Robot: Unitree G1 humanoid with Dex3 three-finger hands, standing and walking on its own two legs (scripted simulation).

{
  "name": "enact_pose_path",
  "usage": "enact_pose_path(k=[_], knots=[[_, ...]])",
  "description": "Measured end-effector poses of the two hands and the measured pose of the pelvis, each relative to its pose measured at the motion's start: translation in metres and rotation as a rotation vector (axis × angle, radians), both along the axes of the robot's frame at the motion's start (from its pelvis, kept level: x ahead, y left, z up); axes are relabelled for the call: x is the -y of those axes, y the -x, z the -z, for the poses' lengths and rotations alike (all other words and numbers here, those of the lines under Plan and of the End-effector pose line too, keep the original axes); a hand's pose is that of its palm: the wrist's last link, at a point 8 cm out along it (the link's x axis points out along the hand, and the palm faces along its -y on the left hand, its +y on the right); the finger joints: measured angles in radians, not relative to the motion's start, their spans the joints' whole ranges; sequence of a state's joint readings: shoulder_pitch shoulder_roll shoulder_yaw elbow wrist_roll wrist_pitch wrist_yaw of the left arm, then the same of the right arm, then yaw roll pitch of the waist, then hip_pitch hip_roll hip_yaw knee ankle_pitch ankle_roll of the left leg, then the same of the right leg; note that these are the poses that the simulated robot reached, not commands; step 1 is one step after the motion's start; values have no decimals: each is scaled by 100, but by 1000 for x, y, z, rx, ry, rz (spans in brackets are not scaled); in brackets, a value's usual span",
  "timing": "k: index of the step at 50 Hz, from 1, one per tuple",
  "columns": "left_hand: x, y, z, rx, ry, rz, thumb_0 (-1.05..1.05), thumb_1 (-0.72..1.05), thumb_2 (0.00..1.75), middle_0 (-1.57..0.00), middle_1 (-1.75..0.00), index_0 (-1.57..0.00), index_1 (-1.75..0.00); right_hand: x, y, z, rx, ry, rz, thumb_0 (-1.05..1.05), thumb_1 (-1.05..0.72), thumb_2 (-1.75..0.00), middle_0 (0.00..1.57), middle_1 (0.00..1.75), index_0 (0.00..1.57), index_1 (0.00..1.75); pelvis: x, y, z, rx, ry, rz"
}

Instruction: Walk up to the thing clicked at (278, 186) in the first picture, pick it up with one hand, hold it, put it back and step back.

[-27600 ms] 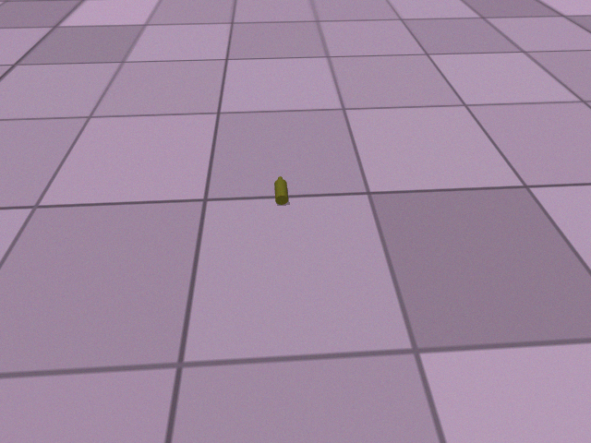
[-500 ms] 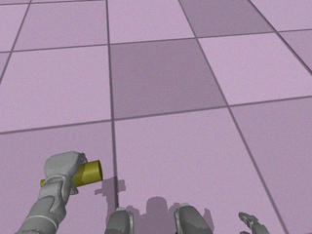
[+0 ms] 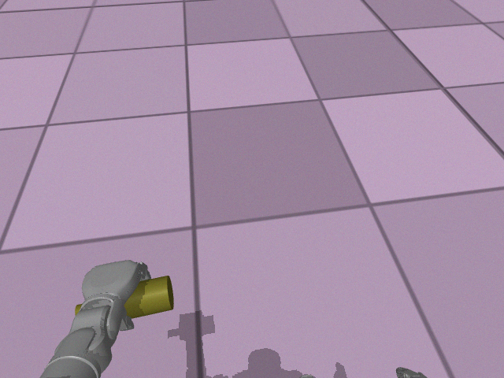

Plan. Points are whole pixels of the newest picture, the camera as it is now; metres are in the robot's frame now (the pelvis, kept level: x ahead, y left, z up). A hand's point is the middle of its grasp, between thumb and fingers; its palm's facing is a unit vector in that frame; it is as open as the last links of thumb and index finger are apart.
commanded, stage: hold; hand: left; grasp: from above
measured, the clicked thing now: (125, 301) +0.31 +0.23 -0.11
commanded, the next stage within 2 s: crouch in 2.00 s
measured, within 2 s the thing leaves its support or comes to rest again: neither
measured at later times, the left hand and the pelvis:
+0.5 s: hand (114, 289) +0.31 +0.23 -0.05, palm faces -0.45 -0.06 -0.89, open 9.1 cm; pelvis +0.01 +0.00 +0.02, yaw -1 degrees
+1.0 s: hand (112, 286) +0.31 +0.22 -0.03, palm faces -0.46 -0.05 -0.89, open 9.1 cm; pelvis +0.01 +0.00 +0.03, yaw -1 degrees
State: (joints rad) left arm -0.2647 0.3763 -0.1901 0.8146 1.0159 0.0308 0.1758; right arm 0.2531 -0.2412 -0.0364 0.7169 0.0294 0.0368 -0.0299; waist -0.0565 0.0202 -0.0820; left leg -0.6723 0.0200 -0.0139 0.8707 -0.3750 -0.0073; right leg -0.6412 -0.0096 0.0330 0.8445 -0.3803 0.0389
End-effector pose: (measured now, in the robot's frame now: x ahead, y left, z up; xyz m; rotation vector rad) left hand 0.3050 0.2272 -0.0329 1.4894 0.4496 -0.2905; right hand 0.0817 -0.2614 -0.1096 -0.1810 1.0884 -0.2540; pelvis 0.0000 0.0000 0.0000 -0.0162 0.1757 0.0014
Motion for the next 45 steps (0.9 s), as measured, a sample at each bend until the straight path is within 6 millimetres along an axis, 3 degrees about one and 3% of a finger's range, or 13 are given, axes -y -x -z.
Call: enact_pose_path(k=[23, 45], knots=[[-1, -9, -41, 7, -7, 14, 0, 10, 43, -89, -27, -86, -31, -5, -33, -26, 82, -19, -15, 1, -90, -90, 20, 30, 20, 30, -3, -11, -23, 74, -9, 10], [3, -11, -60, -9, -1, 38, 0, 10, 41, -90, -26, -87, -30, -2, -45, -37, 111, -26, -21, 1, -89, -90, 20, 30, 20, 30, -1, -17, -32, 113, -11, 14]])
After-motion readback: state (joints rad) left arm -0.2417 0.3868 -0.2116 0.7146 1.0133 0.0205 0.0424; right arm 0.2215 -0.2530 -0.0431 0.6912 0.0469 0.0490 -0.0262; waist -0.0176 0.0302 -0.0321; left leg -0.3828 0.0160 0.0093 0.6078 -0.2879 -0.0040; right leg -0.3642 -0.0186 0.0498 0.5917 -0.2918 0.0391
